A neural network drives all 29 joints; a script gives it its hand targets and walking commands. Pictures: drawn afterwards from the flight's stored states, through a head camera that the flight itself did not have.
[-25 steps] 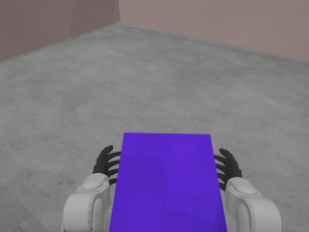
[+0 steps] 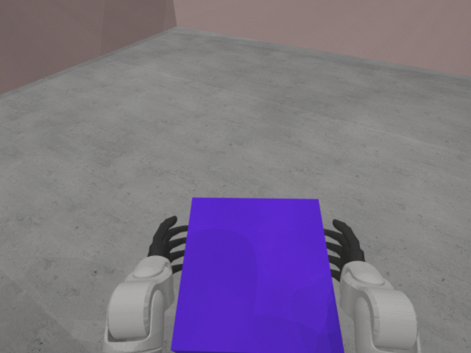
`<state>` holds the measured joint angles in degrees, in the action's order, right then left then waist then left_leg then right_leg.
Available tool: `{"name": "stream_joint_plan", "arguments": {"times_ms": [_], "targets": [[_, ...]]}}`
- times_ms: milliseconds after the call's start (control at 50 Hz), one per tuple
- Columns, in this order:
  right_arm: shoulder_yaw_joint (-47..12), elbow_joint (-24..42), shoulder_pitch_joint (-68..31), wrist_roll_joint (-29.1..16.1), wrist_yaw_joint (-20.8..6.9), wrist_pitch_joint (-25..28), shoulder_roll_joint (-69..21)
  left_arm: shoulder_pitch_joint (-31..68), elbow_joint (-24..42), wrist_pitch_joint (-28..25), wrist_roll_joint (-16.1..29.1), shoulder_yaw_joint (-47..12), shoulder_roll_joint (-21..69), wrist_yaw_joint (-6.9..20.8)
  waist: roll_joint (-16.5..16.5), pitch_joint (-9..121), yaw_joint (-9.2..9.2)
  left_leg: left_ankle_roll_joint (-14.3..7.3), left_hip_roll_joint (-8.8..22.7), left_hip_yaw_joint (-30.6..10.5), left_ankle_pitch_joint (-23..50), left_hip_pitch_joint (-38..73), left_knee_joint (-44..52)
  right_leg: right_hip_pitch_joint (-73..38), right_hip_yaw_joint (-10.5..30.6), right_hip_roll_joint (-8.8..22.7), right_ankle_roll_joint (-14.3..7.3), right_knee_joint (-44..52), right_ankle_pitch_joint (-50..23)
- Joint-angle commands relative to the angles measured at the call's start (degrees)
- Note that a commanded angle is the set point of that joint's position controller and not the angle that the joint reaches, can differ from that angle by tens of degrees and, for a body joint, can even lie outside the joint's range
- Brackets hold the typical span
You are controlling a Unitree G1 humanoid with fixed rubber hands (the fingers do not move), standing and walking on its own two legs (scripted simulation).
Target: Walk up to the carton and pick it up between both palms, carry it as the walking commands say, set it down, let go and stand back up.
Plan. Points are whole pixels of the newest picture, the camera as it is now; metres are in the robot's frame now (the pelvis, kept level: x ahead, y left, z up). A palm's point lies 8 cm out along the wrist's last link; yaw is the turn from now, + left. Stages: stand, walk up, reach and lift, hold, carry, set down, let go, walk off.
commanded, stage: carry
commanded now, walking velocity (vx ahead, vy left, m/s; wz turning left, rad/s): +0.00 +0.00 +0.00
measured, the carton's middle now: (253, 288) +0.26 +0.00 +0.00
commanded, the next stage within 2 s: none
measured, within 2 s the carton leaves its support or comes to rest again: neither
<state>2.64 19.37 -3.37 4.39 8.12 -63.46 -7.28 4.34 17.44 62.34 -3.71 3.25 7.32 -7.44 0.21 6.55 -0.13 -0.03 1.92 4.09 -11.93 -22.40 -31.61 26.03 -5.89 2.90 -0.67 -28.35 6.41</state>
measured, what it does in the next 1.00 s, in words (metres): shifts its weight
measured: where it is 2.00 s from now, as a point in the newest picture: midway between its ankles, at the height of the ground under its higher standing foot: outside the picture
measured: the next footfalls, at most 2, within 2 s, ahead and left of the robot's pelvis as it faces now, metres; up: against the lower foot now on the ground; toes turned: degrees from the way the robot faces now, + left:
none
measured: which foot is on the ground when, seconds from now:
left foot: down 0.00-1.00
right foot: down 0.00-1.00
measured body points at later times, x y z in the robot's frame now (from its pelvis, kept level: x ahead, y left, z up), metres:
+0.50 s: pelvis +0.03 +0.01 +0.00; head +0.02 +0.00 +0.45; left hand +0.32 +0.16 +0.05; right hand +0.32 -0.14 +0.05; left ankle +0.05 +0.12 -0.73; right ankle +0.11 -0.11 -0.73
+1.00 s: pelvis +0.06 +0.01 +0.01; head +0.05 +0.01 +0.46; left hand +0.32 +0.17 +0.03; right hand +0.33 -0.13 +0.03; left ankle +0.05 +0.12 -0.73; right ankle +0.11 -0.11 -0.73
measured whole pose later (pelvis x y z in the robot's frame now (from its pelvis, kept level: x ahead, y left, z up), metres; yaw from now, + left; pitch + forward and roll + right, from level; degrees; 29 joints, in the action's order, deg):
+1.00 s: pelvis +0.06 +0.01 +0.01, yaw +1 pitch +3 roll +0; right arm 0.8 3.6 2.1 1.3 9.6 -37.8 -6.3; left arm -2.2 3.3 37.3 -1.4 4.4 7.4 -9.9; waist 0.5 5.8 0.5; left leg -0.9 0.6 3.6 -16.9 -15.9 -30.1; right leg 20.3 -6.3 4.2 0.7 -29.2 11.2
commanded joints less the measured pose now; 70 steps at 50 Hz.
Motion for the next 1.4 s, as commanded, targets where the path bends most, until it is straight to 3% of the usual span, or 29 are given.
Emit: {"name": "stream_joint_plan", "arguments": {"times_ms": [0,200,360,520,660,820,900,980,1100,1160,1220,1280,1380], "targets": [[-30.4,4.0,-22.0,-13.7,-8.0,2.9,-42.4,20.7,3.1,-2.3,12.5,-28.8,42.7,7.0,-1.6,8.5,-0.01,-0.9,2.8,-4.5,-11.2,-0.1,7.2,-6.5,7.1,4.7,0.6,8.5,18.7],[-25.5,-1.3,-22.7,-11.5,-7.3,9.9,-38.2,21.4,-1.8,-9.1,10.6,-24.1,38.7,6.1,-0.5,8.9,-0.01,-0.8,3.6,-5.4,-10.2,0.6,7.8,-8.3,6.4,4.7,0.5,7.3,15.9],[-19.7,-8.9,-22.0,-8.3,-6.5,15.9,-33.0,21.6,-8.5,-15.0,8.0,-18.9,33.6,5.5,-0.2,9.6,-0.08,-0.8,4.2,-5.6,-4.9,2.5,7.4,-10.5,6.1,5.1,0.1,6.2,9.5],[-18.4,-9.4,-19.4,-7.9,-5.5,19.7,-30.1,19.1,-9.0,-18.8,7.4,-17.3,30.3,4.8,0.1,11.2,0.04,-0.9,4.9,-5.6,2.1,5.4,6.4,-13.1,5.0,5.7,-0.1,3.7,-0.8],[-16.1,-10.2,-17.3,-7.1,-4.6,22.7,-25.8,16.9,-9.4,-21.6,6.7,-14.9,26.0,4.1,0.3,11.4,0.12,-1.2,5.4,-5.3,6.4,6.6,5.7,-13.8,4.3,5.9,-0.3,2.2,-5.3],[-11.3,-11.8,-12.3,-4.3,-2.0,26.2,-15.8,12.1,-10.1,-25.1,4.2,-9.7,16.1,1.2,-0.1,10.5,0.23,-1.9,5.6,-4.5,7.2,7.1,6.1,-13.7,3.6,6.5,-0.3,1.7,-6.1],[-10.4,-7.5,-9.7,-4.8,0.7,28.0,-9.9,8.2,-6.1,-27.1,4.0,-7.3,10.7,-1.8,-0.1,10.4,0.44,-2.6,5.8,-4.3,7.9,7.6,6.4,-13.8,3.0,6.8,-0.1,1.5,-6.7],[-10.5,-5.2,-6.5,-5.2,2.3,27.5,-6.8,5.5,-3.4,-26.9,4.2,-7.0,8.2,-3.5,0.6,10.0,0.71,-3.3,6.0,-4.3,8.2,7.8,6.9,-14.0,2.6,7.1,-0.1,1.7,-6.7],[-10.7,-5.8,-5.0,-4.6,2.8,26.5,-5.7,4.5,-4.3,-25.9,3.2,-6.4,7.2,-4.0,-0.1,8.0,0.84,-3.9,5.8,-4.6,2.6,5.8,8.8,-13.5,3.2,7.4,-0.3,3.4,-4.0],[-12.5,-3.0,-4.8,-5.3,3.1,25.3,-7.0,4.2,-2.3,-24.5,3.9,-7.8,8.7,-4.2,-0.6,7.2,0.76,-4.0,6.1,-5.0,0.4,4.6,9.8,-13.8,3.5,6.9,-0.6,4.1,-2.5],[-17.2,1.5,-5.6,-7.1,2.6,22.4,-11.7,5.3,1.9,-21.7,5.5,-12.5,13.6,-3.6,-0.4,7.1,0.72,-3.9,6.2,-5.0,-0.4,3.7,10.0,-14.0,3.7,7.0,-0.5,4.3,-1.6],[-21.2,1.1,-5.9,-7.0,0.9,19.2,-16.7,6.3,1.7,-18.4,5.0,-16.9,18.4,-2.0,-0.3,7.1,0.63,-3.6,6.0,-5.0,-0.2,3.2,9.6,-13.7,4.0,7.0,-0.5,4.0,-1.3],[-27.3,8.9,-8.7,-10.4,-1.6,12.0,-24.9,11.0,9.4,-11.1,7.6,-24.8,26.9,0.3,0.8,8.0,0.52,-2.6,5.8,-4.8,3.2,3.1,7.5,-13.1,3.9,6.6,-0.9,2.1,-2.0]]}}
